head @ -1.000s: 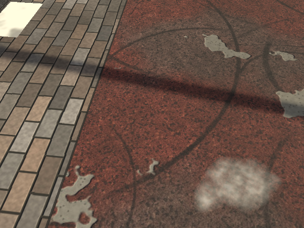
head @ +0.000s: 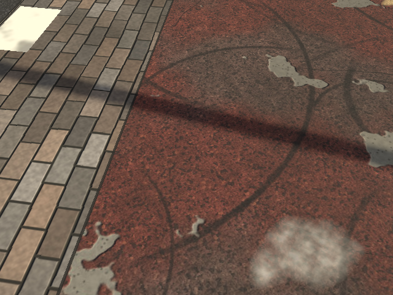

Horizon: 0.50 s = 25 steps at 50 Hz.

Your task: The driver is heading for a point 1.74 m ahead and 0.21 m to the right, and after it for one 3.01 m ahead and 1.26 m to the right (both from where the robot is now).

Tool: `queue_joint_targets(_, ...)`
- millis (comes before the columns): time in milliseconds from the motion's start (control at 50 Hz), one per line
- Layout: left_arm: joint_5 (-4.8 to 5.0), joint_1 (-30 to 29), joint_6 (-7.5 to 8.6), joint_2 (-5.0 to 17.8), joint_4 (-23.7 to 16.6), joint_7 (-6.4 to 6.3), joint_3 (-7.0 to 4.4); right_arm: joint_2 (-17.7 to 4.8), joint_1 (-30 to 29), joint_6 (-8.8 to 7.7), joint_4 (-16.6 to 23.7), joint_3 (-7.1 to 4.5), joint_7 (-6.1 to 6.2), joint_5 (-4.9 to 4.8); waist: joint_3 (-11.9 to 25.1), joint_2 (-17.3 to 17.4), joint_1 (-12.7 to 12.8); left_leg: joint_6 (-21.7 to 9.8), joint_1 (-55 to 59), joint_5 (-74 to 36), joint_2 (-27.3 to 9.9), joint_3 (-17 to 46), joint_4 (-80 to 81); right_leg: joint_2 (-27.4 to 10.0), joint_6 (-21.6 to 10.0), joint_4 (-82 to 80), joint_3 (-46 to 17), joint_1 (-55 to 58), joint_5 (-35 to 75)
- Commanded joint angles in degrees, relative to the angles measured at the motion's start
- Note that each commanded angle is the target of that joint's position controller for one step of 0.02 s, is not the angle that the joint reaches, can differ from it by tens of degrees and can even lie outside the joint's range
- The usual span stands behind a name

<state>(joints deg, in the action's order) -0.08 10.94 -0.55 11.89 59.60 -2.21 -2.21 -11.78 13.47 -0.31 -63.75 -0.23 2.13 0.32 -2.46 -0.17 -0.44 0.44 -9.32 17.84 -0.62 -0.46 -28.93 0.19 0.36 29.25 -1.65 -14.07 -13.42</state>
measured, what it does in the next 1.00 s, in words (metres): walks ahead: left foot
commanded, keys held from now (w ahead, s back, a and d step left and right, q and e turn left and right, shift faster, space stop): no key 0.06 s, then w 0.94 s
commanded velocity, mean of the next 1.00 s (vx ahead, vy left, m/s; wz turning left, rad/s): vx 0.35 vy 0.00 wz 0.00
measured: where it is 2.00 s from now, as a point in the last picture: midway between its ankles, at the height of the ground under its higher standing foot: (200, 190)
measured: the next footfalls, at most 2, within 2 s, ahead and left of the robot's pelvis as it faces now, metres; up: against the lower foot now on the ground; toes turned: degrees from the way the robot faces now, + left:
left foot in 0.78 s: +0.44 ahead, +0.11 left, +0.00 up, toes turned +3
right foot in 1.34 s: +0.77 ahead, -0.12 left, +0.00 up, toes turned -2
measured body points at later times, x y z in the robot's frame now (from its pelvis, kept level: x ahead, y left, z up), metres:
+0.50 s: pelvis +0.10 -0.03 +0.01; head +0.11 -0.05 +0.46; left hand +0.04 +0.21 -0.13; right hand +0.19 -0.29 -0.13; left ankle +0.10 +0.11 -0.65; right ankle +0.03 -0.12 -0.74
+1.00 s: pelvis +0.38 +0.04 +0.01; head +0.39 +0.04 +0.46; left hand +0.47 +0.30 -0.13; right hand +0.42 -0.22 -0.13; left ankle +0.40 +0.11 -0.74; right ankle +0.40 -0.13 -0.65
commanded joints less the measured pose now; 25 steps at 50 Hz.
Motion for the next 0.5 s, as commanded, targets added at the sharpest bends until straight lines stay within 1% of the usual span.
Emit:
queue_joint_targets(20, 0.03, 0.56, 0.47, 5.6, -0.94, -0.18, -0.79, -5.45, 2.72, -0.44, 1.07, -0.75, 0.18, -0.01, -0.29, 0.25, 0.09, -0.93, -5.56, -3.39, -0.83, 0.78, 6.7, -1.13, -1.53, -4.62, -0.88, 2.84, 5.75)
queue_joint_targets(60, 0.05, 0.86, 0.46, 5.41, -0.31, -0.2, -0.65, -5.21, 3.37, -0.49, 0.99, -0.68, 0.18, -0.03, -0.37, 0.26, 0.14, -0.98, -5.61, -3.46, -0.8, 0.77, 6.78, -1.11, -1.5, -4.67, -0.83, 2.75, 5.71)
queue_joint_targets(80, 0.04, 1.94, 0.38, 4.84, 0.5, -0.23, -0.48, -4.77, 4.82, -0.43, 0.36, -0.61, 0.23, -0.1, 0.93, 0.52, 0.14, -1.28, -5.19, 2.3, -0.4, 0.43, 7.26, -0.32, -1.57, -4.57, -0.03, 3.21, -0.53)
queue_joint_targets(100, 0.35, 2.32, 0.28, 5.34, 0.86, -0.33, -0.67, -5.68, 5.4, -0.28, 0.32, -0.97, 0.38, -0.49, -0.06, 1.23, 0.03, -2.3, -6.03, 10.58, -0.14, 0.72, 7.36, 1.05, -1.91, -3.18, 1.22, 1.54, -9.99)
queue_joint_targets(120, 0.56, 2.34, 0.37, 5.8, 0.85, -0.4, -0.87, -7.03, 5.33, -0.21, 0.83, -1.44, 0.55, -0.8, -1.99, 2.42, -0.12, -3.81, -7.32, 19.23, -1.01, 2.45, 8.06, 1.95, -2.44, -1.63, 2.05, -1.77, -18.53)
queue_joint_targets(140, 0.58, 1.37, 0.8, 5.82, 0.38, -0.34, -0.88, -7.65, 5.95, -0.4, 1.35, -1.71, 0.61, -1.03, -4.28, 3.18, -0.67, -5.48, -8.48, 25.59, -2.97, 5.43, 9.87, 1.97, -2.97, -0.06, 2.1, -5.35, -22.37)
queue_joint_targets(160, 0.68, 0.02, 1.61, 4.88, -0.35, -0.07, -0.69, -8.69, 7.57, -0.9, 1.43, -2.12, 0.54, -1.33, -5.72, 5.11, -1.45, -7.5, -7.69, 29.1, -6.31, 10.36, 12.27, 1.89, -3.13, 2.9, 2.56, -8.72, -20.99)
queue_joint_targets(180, 0.84, -1.02, 2.62, 3.3, -0.9, 0.4, -0.37, -10.31, 9.51, -1.51, 1.2, -2.79, 0.38, -1.67, -6.02, 8.56, -2.08, -10.16, -5.61, 31.45, -11.33, 17.34, 16.02, 2.25, -2.7, 8.7, 4.58, -11.31, -15.27)
queue_joint_targets(200, 1.05, -1.61, 3.5, 2.6, -1.32, 0.94, -0.22, -11.75, 9.41, -1.99, 1.33, -3.48, 0.27, -1.83, -6.85, 11.0, -1.99, -12.89, -5.69, 31.3, -16.53, 23.86, 18.96, 0.67, -3.02, 14.38, 4.4, -12.63, -10.48)
queue_joint_targets(220, 1.33, -1.71, 4.16, 2.93, -1.51, 1.41, -0.34, -11.32, 8.44, -2.37, 2.0, -3.55, 0.15, -1.69, -7.57, 10.15, -1.35, -13.96, -6.53, 29.37, -18.48, 25.99, 20.13, -1.02, -3.86, 16.84, 3.27, -13.45, -10.52)
queue_joint_targets(240, 1.65, -0.92, 4.68, 2.81, -1.48, 1.76, -0.36, -10.7, 6.9, -2.71, 2.83, -3.48, -0.08, -1.64, -7.94, 9.71, -0.23, -13.49, -6.9, 26.79, -18.27, 24.82, 19.77, -1.79, -4.76, 15.72, 3.0, -12.94, -12.64)
queue_joint_targets(260, 1.99, 0.87, 5.12, 2.38, -1.08, 1.98, -0.28, -10.34, 4.71, -2.9, 3.71, -3.43, -0.38, -2.1, -8.08, 9.59, 1.47, -11.88, -8.51, 23.77, -16.62, 21.44, 18.19, -1.99, -5.64, 9.46, 3.44, -8.88, -13.02)
queue_joint_targets(280, 2.07, 4.72, 5.44, 2.61, 0.54, 2.02, -0.6, -9.86, 2.13, -2.8, 4.68, -3.33, -0.64, -2.56, -7.4, 8.43, 3.79, -9.57, -12.11, 19.98, -13.01, 15.95, 15.44, -0.63, -5.99, 1.03, 5.13, 0.05, -9.5)
queue_joint_targets(300, 1.71, 9.0, 5.43, 3.65, 2.81, 1.93, -1.3, -9.53, 1.7, -2.79, 5.29, -3.32, -0.8, -2.53, -5.74, 6.42, 4.89, -7.94, -14.77, 14.6, -9.13, 11.33, 10.56, 1.42, -5.05, -1.97, 5.95, 7.97, -4.74)
queue_joint_targets(320, 1.4, 15.32, 5.43, 5.88, 4.55, 1.86, -2.18, -8.19, 0.43, -3.18, 6.22, -2.91, -0.94, -2.21, -3.04, 0.4, 6.98, -5.81, -18.89, 5.75, -5.25, 5.86, -1.04, -3.02, -5.95, -5.67, -1.88, 15.39, -5.12)
queue_joint_targets(340, 1.56, 23.39, 5.55, 12.03, 5.65, 1.82, -3.68, -4.43, 0.1, -4.05, 7.98, -2.05, -0.97, -1.69, 0.92, -15.24, 8.67, -2.12, -29.25, 4.98, 1.34, -2.94, -21.68, -15.02, -11.76, -15.08, -23.01, 24.45, -11.25)
queue_joint_targets(360, 0.62, 25.13, 6.5, 12.49, 5.82, 2.55, -3.13, -4.16, -0.86, -5.03, 9.42, -2.03, -0.92, -2.49, 1.69, -17.06, 8.25, -2.38, -36.22, 13.92, 2.85, 1.96, -35.38, -23.09, -18.06, -20.78, -40.54, 23.84, -17.11)
queue_joint_targets(380, 0.46, 19.42, 7.34, 8.56, 4.29, 2.59, -1.79, -5.79, -1.62, -5.67, 9.86, -2.44, -1.31, -3.41, -2.79, -8.75, 5.25, -3.87, -40.88, 10.69, -1.2, 5.18, -42.46, -23.1, -17.44, -20.03, -37.19, 21.48, -17.41)
queue_joint_targets(400, 0.49, 15.69, 7.78, 6.32, 2.88, 2.8, -1.05, -5.85, -1.52, -6.21, 9.56, -2.46, -1.88, -3.44, -3.76, -5.71, 3.88, -5.17, -41.95, 4.51, -3.43, 5.46, -43.34, -20.07, -15.13, -19.9, -29.57, 20.08, -14.99)
queue_joint_targets(420, 0.51, 13.08, 7.76, 6.2, 1.89, 3.11, -0.71, -6.24, -1.57, -6.6, 9.31, -2.86, -2.0, -2.8, -3.88, -3.51, 2.68, -5.65, -41.34, -0.48, -4.99, 4.7, -40.78, -17.62, -13.06, -20.44, -23.55, 18.87, -9.68)
queue_joint_targets(440, 0.46, 12.3, 7.52, 5.25, 1.46, 3.21, -0.22, -7.45, -2.44, -6.69, 9.44, -3.52, -2.15, -2.18, -4.08, -3.26, 2.2, -5.45, -39.93, -3.79, -6.11, 4.1, -37.37, -15.88, -11.44, -20.79, -18.35, 17.97, -1.71)
queue_joint_targets(460, 0.22, 13.42, 7.02, 3.87, 1.68, 3.09, 0.3, -7.31, -2.72, -6.49, 9.46, -3.78, -2.52, -1.94, -3.29, -3.84, 2.13, -4.97, -37.68, -5.62, -6.48, 3.06, -34.99, -13.99, -10.37, -20.96, -13.92, 17.29, 4.37)
queue_joint_targets(480, 0.02, 15.03, 6.65, 3.86, 1.99, 2.8, 0.46, -6.14, -2.95, -6.13, 9.51, -3.69, -2.86, -1.89, -2.64, -4.49, 2.19, -4.22, -36.56, -6.92, -6.29, 1.84, -33.0, -13.0, -10.23, -21.02, -11.05, 17.03, 9.18)
queue_joint_targets(500, -0.05, 16.21, 6.35, 4.6, 2.15, 2.41, 0.43, -5.08, -4.25, -5.76, 10.03, -3.49, -3.05, -1.72, -2.59, -4.27, 2.38, -3.33, -36.47, -8.15, -6.06, 0.82, -30.68, -12.55, -10.53, -21.27, -9.11, 16.65, 12.52)
Velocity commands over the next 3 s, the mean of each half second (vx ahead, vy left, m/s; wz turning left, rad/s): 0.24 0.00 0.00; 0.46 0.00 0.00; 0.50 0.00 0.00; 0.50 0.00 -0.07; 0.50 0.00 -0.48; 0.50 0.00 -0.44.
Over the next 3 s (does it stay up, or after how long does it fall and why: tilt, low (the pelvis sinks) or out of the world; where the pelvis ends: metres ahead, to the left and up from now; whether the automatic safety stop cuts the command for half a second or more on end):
stays up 1.52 -0.10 -0.01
